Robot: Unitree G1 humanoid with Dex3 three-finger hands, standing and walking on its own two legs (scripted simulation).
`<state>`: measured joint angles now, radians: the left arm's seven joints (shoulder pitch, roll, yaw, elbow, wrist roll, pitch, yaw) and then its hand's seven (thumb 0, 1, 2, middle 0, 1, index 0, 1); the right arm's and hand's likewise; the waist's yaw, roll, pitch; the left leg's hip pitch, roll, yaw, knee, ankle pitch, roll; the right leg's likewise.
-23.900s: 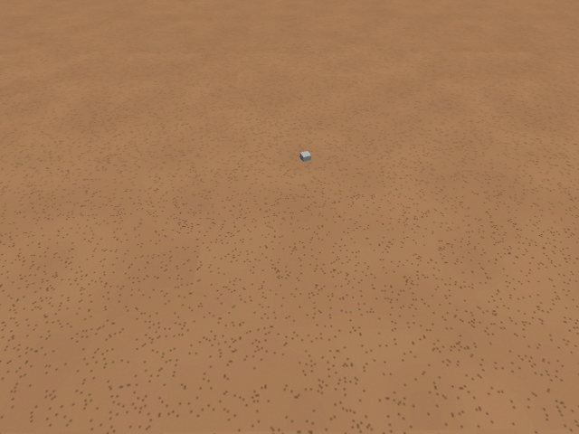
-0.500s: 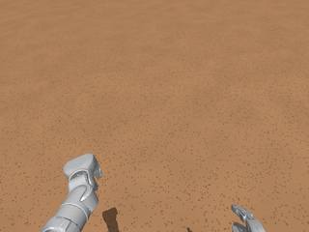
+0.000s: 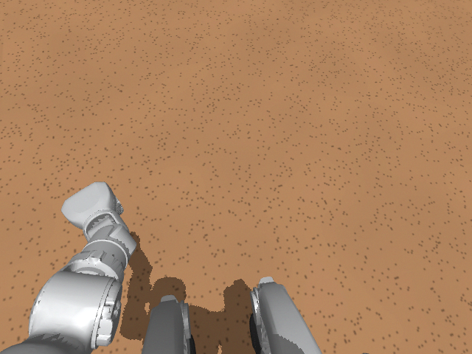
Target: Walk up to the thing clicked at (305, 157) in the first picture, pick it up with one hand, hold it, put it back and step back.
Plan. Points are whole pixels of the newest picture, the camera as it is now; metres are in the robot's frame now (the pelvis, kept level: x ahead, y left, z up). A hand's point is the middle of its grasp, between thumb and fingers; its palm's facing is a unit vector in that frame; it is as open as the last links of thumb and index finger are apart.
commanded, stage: crouch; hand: left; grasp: from above
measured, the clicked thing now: (101, 221) +0.42 +0.23 -0.16
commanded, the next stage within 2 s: lower in 1.24 s
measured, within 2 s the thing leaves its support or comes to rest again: neither
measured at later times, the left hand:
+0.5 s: hand (133, 233) +0.43 +0.21 -0.32, palm faces -0.34 -0.24 -0.91, open 5.6 cm
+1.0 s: hand (142, 234) +0.45 +0.20 -0.40, palm faces -0.36 -0.24 -0.90, open 6.1 cm
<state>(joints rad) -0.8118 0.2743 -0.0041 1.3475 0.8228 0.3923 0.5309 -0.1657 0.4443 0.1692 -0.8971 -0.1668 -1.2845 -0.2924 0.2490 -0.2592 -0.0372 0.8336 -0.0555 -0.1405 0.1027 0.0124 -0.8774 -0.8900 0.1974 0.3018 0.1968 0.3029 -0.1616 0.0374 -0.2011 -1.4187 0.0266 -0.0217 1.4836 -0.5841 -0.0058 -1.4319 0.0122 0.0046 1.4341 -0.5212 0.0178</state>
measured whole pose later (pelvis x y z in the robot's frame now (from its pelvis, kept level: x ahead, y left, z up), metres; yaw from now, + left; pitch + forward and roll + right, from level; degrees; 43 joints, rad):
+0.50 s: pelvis -0.03 +0.00 -0.18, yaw +0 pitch +37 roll -3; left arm -1.02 0.42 0.11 1.50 0.89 0.28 0.51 -0.12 0.38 0.25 -0.88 -0.26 -1.18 -0.35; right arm 0.15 -0.25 0.00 0.87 -0.12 -0.21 0.17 0.01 -0.90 -0.90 0.20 0.30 0.20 0.30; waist -0.24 0.06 -0.18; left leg -2.05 0.00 -0.06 2.08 -0.68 -0.01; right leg -2.06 0.00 -0.02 2.03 -0.62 0.02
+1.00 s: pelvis -0.04 +0.00 -0.25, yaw -1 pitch +36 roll -4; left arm -1.16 0.54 0.17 1.67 0.97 0.19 0.53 -0.12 0.37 0.27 -0.88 -0.25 -1.10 -0.32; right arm 0.19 -0.28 0.03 0.88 -0.18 -0.24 0.24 0.01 -0.90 -0.90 0.20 0.30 0.20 0.30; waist -0.30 0.05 -0.08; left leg -2.26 -0.01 -0.08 2.32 -0.69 -0.02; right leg -2.26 0.00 -0.02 2.25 -0.62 0.02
